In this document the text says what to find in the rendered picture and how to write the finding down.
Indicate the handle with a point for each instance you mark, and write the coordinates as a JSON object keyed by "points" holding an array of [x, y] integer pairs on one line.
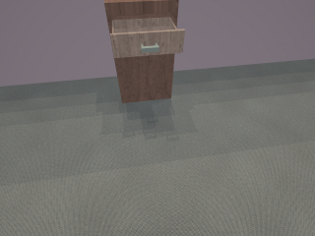
{"points": [[151, 48]]}

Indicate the drawer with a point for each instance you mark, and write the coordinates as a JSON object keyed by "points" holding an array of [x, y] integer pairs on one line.
{"points": [[128, 36]]}

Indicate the cabinet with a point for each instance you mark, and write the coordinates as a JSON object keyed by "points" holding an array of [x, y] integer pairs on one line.
{"points": [[143, 78]]}

